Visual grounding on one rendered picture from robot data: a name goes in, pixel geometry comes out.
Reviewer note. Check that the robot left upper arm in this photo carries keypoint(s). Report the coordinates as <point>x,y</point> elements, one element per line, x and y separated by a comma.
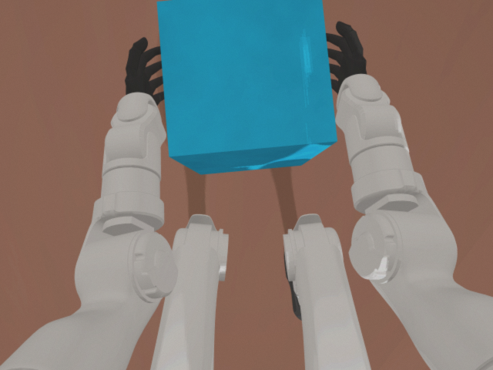
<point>120,281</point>

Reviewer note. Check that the right robot foot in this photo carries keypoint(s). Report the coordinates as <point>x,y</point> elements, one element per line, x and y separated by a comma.
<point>296,306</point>

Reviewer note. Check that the robot left hand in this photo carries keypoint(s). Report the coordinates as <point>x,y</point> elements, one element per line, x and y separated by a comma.
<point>138,75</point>

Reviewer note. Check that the left robot shin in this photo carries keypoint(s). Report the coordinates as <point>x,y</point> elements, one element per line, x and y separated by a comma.
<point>180,237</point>

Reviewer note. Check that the carton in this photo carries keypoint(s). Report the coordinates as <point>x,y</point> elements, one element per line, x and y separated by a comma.
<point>246,83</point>

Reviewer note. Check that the robot right upper arm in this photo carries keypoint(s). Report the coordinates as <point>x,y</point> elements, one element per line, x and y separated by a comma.
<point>410,259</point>

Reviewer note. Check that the robot right hand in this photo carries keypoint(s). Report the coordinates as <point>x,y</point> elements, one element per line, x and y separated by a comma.
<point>350,58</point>

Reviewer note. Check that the left robot forearm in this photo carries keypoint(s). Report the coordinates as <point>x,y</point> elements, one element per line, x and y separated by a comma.
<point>131,171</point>

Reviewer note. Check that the right robot forearm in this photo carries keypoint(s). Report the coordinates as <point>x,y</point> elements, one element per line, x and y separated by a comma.
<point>384,178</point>

